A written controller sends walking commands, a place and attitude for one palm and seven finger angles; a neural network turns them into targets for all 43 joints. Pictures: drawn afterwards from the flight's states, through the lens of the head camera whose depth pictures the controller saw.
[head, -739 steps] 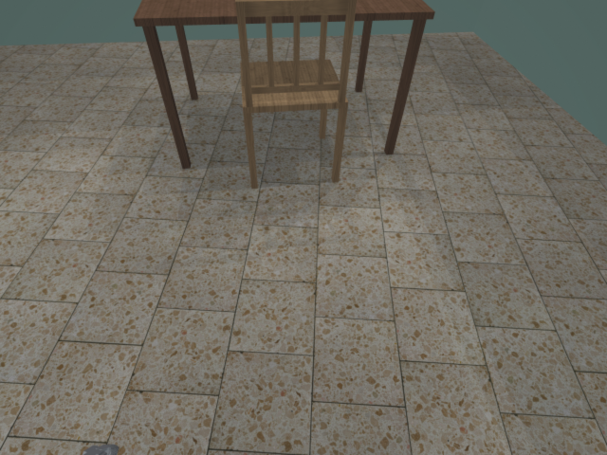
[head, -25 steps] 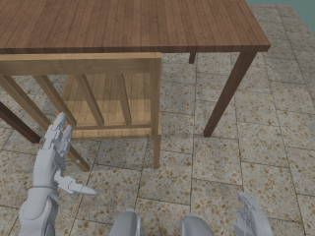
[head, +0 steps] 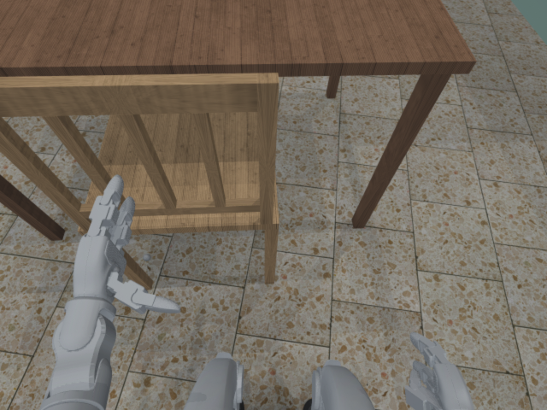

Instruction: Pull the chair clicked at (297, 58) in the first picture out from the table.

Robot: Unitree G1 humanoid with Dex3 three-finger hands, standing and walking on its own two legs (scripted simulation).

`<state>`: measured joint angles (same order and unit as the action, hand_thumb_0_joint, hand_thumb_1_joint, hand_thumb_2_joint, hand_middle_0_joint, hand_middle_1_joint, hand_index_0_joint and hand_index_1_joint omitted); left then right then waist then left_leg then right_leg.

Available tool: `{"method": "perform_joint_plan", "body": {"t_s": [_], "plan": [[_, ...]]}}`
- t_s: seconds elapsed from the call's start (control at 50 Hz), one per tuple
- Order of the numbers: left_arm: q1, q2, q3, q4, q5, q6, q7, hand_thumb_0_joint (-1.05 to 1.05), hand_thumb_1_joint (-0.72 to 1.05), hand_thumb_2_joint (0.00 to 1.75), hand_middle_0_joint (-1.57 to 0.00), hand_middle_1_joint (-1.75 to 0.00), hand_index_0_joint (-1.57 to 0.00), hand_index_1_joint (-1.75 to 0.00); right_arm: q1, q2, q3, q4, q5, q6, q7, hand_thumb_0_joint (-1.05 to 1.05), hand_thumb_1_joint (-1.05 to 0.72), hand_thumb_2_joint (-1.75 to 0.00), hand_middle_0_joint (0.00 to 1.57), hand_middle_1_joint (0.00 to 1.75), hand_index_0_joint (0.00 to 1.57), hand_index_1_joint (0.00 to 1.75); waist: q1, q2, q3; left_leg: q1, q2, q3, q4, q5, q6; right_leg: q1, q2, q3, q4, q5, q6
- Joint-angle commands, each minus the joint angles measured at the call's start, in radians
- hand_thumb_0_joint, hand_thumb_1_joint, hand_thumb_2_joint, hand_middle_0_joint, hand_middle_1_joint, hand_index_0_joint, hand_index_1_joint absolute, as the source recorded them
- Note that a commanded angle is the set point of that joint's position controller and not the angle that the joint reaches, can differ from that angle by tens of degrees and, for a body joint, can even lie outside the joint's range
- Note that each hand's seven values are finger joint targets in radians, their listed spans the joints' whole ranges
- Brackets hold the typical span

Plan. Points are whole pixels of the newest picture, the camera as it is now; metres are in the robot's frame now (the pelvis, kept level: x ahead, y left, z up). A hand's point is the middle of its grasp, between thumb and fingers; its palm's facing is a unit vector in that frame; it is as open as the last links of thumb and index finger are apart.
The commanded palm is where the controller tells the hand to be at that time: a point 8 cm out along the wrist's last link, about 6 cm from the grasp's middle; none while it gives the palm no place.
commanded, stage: aim the fingers beside a spindle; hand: left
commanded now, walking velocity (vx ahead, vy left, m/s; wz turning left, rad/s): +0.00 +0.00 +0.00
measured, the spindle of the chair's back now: (153, 166) +0.49 +0.23 +0.00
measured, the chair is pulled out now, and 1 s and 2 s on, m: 0.00 0.00 0.00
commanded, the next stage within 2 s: push the fingers through the gap in 0.96 s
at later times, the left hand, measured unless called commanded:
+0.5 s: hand (153, 240) +0.35 +0.20 +0.01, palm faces +0.08 -1.00 -0.04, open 16.9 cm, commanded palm +0.32 +0.25 +0.02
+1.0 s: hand (148, 245) +0.34 +0.20 +0.01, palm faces +0.08 -1.00 -0.03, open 16.9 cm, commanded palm +0.32 +0.25 +0.02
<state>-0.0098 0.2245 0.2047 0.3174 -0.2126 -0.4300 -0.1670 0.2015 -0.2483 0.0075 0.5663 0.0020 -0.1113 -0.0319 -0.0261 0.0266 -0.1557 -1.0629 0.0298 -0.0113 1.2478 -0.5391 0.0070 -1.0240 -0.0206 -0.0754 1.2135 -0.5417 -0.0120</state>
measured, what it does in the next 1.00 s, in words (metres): stands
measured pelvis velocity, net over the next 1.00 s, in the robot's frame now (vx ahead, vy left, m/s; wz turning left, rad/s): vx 0.00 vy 0.01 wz -0.01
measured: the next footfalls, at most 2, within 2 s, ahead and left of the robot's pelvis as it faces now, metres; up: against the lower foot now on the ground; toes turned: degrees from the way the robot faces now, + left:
none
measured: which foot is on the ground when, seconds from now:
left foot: down 0.00-1.00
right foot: down 0.00-1.00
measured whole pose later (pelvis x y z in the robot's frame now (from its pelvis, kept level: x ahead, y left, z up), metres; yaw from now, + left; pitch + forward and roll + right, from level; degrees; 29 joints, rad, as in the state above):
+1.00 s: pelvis +0.00 +0.01 -0.01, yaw -1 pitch +22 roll -3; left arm -0.12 0.24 0.24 0.44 -0.21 -0.47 -0.16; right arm 0.19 -0.25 0.01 0.58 0.00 -0.06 -0.02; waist -0.04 0.02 -0.16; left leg -1.13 0.03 -0.01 1.29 -0.55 0.02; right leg -1.09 -0.02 -0.07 1.25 -0.55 0.00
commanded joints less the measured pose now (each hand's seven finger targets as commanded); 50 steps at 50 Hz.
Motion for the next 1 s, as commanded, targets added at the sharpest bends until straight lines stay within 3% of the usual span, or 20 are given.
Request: {"method": "perform_joint_plan", "body": {"t_s": [0.0, 0.14, 0.2, 0.26, 0.3, 0.32, 0.36, 0.42, 0.44, 0.52, 0.54, 0.58, 0.62, 0.7, 0.9, 0.96, 0.98], "plan": [[-0.208, 0.161, 0.071, -0.188, -0.006, -0.08, 0.013, 0.0, -0.5, 0.3, -0.06, -0.08, -0.06, -0.08, 0.012, -0.142, -0.06, -0.114, 0.0, -0.04, -0.013, 0.0, -0.9, -0.9, 0.2, 0.3, 0.2, 0.3, -0.017, 0.017, -0.343, 0.224, -0.022, -0.024, -0.162, 0.257, 0.012, 0.176, 0.026, 0.034, -0.156, 0.231, -0.009], [-0.241, 0.164, 0.082, -0.124, -0.004, -0.078, 0.017, 0.0, -0.5, 0.3, -0.06, -0.08, -0.06, -0.08, 0.014, -0.142, -0.058, -0.109, 0.002, -0.022, -0.009, 0.0, -0.9, -0.9, 0.2, 0.3, 0.2, 0.3, -0.017, 0.023, -0.343, 0.196, -0.023, -0.018, -0.151, 0.245, 0.01, 0.166, 0.026, 0.038, -0.148, 0.23, -0.008], [-0.28, 0.179, 0.097, -0.094, -0.004, -0.085, 0.019, 0.0, -0.5, 0.3, -0.06, -0.08, -0.06, -0.08, 0.022, -0.145, -0.06, -0.101, 0.0, -0.017, -0.011, 0.0, -0.9, -0.9, 0.2, 0.3, 0.2, 0.3, -0.024, -0.011, -0.355, 0.172, -0.023, -0.014, -0.134, 0.242, 0.014, 0.178, 0.026, 0.046, -0.146, 0.237, -0.004], [-0.278, 0.174, 0.095, -0.111, -0.007, -0.098, 0.013, 0.0, -0.5, 0.3, -0.06, -0.08, -0.06, -0.08, 0.023, -0.14, -0.062, -0.101, -0.001, -0.015, -0.008, 0.0, -0.9, -0.9, 0.2, 0.3, 0.2, 0.3, -0.015, 0.031, -0.393, 0.198, -0.024, -0.008, -0.131, 0.279, 0.012, 0.187, 0.024, 0.048, -0.137, 0.276, -0.006], [-0.291, 0.184, 0.1, -0.083, -0.004, -0.1, 0.012, 0.0, -0.5, 0.3, -0.06, -0.08, -0.06, -0.08, 0.028, -0.145, -0.062, -0.092, 0.0, -0.01, -0.008, 0.0, -0.9, -0.9, 0.2, 0.3, 0.2, 0.3, -0.027, 0.005, -0.383, 0.189, -0.019, -0.014, -0.127, 0.278, 0.012, 0.17, 0.028, 0.044, -0.13, 0.272, -0.006], [-0.307, 0.167, 0.084, -0.079, -0.003, -0.102, 0.009, 0.0, -0.5, 0.3, -0.06, -0.08, -0.06, -0.08, 0.027, -0.143, -0.061, -0.093, -0.001, -0.009, -0.006, 0.0, -0.9, -0.9, 0.2, 0.3, 0.2, 0.3, -0.027, 0.023, -0.378, 0.182, -0.022, -0.013, -0.125, 0.27, 0.011, 0.16, 0.024, 0.044, -0.128, 0.263, -0.006], [-0.319, 0.2, 0.12, -0.045, -0.005, -0.104, 0.012, 0.0, -0.5, 0.3, -0.06, -0.08, -0.06, -0.08, 0.031, -0.148, -0.063, -0.086, 0.0, -0.004, -0.008, 0.0, -0.9, -0.9, 0.2, 0.3, 0.2, 0.3, -0.027, -0.005, -0.365, 0.157, -0.021, -0.012, -0.12, 0.245, 0.012, 0.16, 0.026, 0.049, -0.133, 0.243, -0.004], [-0.367, 0.199, 0.109, -0.062, -0.003, -0.11, 0.006, 0.0, -0.5, 0.3, -0.06, -0.08, -0.06, -0.08, 0.029, -0.147, -0.061, -0.086, 0.0, -0.001, -0.01, 0.0, -0.9, -0.9, 0.2, 0.3, 0.2, 0.3, -0.029, 0.045, -0.39, 0.184, -0.021, -0.013, -0.122, 0.262, 0.011, 0.148, 0.024, 0.048, -0.125, 0.253, -0.007], [-0.336, 0.211, 0.127, -0.074, -0.008, -0.112, 0.006, 0.0, -0.5, 0.3, -0.06, -0.08, -0.06, -0.08, 0.032, -0.148, -0.064, -0.092, 0.0, 0.0, -0.009, 0.0, -0.9, -0.9, 0.2, 0.3, 0.2, 0.3, -0.014, 0.036, -0.413, 0.195, -0.02, -0.013, -0.128, 0.272, 0.01, 0.169, 0.025, 0.048, -0.126, 0.257, -0.008], [-0.311, 0.179, 0.09, -0.1, -0.009, -0.103, 0.008, 0.0, -0.5, 0.3, -0.06, -0.08, -0.06, -0.08, 0.034, -0.147, -0.063, -0.093, 0.001, 0.002, -0.005, 0.0, -0.9, -0.9, 0.2, 0.3, 0.2, 0.3, -0.023, 0.048, -0.428, 0.238, -0.014, -0.024, -0.136, 0.319, 0.007, 0.157, 0.027, 0.035, -0.121, 0.286, -0.008], [-0.303, 0.161, 0.074, -0.1, -0.01, -0.1, 0.01, 0.0, -0.5, 0.3, -0.06, -0.08, -0.06, -0.08, 0.035, -0.145, -0.065, -0.093, 0.001, 0.004, -0.004, 0.0, -0.9, -0.9, 0.2, 0.3, 0.2, 0.3, -0.027, 0.041, -0.418, 0.239, -0.014, -0.021, -0.136, 0.319, 0.008, 0.157, 0.027, 0.034, -0.126, 0.29, -0.007], [-0.269, 0.175, 0.096, -0.072, -0.011, -0.092, 0.017, 0.0, -0.5, 0.3, -0.06, -0.08, -0.06, -0.08, 0.033, -0.148, -0.065, -0.092, 0.002, 0.008, -0.002, 0.0, -0.9, -0.9, 0.2, 0.3, 0.2, 0.3, -0.021, 0.01, -0.394, 0.201, -0.017, -0.019, -0.137, 0.29, 0.008, 0.169, 0.027, 0.035, -0.131, 0.275, -0.005], [-0.293, 0.185, 0.109, -0.048, -0.006, -0.095, 0.024, 0.0, -0.5, 0.3, -0.06, -0.08, -0.06, -0.08, 0.033, -0.15, -0.064, -0.088, 0.002, 0.012, -0.003, 0.0, -0.9, -0.9, 0.2, 0.3, 0.2, 0.3, -0.031, -0.014, -0.369, 0.17, -0.017, -0.018, -0.131, 0.259, 0.011, 0.155, 0.028, 0.037, -0.129, 0.254, -0.003], [-0.311, 0.196, 0.108, -0.103, -0.001, -0.118, 0.026, 0.0, -0.5, 0.3, -0.06, -0.08, -0.06, -0.08, 0.024, -0.147, -0.065, -0.098, -0.001, 0.012, -0.003, 0.0, -0.9, -0.9, 0.2, 0.3, 0.2, 0.3, -0.02, 0.05, -0.398, 0.215, -0.018, -0.019, -0.136, 0.281, 0.008, 0.149, 0.029, 0.037, -0.125, 0.255, -0.011], [-0.296, 0.161, 0.076, -0.077, -0.009, -0.111, 0.007, 0.0, -0.5, 0.3, -0.06, -0.08, -0.06, -0.08, 0.021, -0.149, -0.062, -0.096, 0.0, 0.012, -0.005, 0.0, -0.9, -0.9, 0.2, 0.3, 0.2, 0.3, -0.034, 0.029, -0.368, 0.208, -0.017, -0.027, -0.134, 0.267, 0.008, 0.124, 0.031, 0.03, -0.127, 0.241, -0.009], [-0.273, 0.169, 0.083, -0.101, -0.01, -0.111, 0.008, 0.0, -0.5, 0.3, -0.06, -0.08, -0.06, -0.08, 0.019, -0.147, -0.063, -0.101, 0.001, 0.012, -0.003, 0.0, -0.9, -0.9, 0.2, 0.3, 0.2, 0.3, -0.02, 0.048, -0.388, 0.23, -0.016, -0.029, -0.14, 0.287, 0.003, 0.133, 0.029, 0.026, -0.124, 0.25, -0.012], [-0.274, 0.159, 0.073, -0.101, -0.007, -0.109, 0.009, 0.0, -0.5, 0.3, -0.06, -0.08, -0.06, -0.08, 0.017, -0.147, -0.063, -0.103, 0.001, 0.013, -0.003, 0.0, -0.9, -0.9, 0.2, 0.3, 0.2, 0.3, -0.027, 0.035, -0.38, 0.226, -0.016, -0.028, -0.139, 0.284, 0.005, 0.133, 0.03, 0.027, -0.126, 0.25, -0.011]]}}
